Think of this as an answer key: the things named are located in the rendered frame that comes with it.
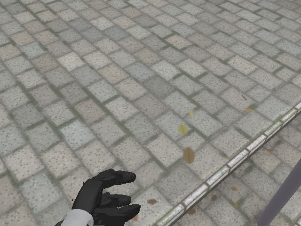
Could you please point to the left robot forearm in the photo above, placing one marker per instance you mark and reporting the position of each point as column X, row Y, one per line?
column 76, row 217

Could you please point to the left robot hand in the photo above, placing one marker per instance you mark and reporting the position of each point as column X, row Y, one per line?
column 103, row 206

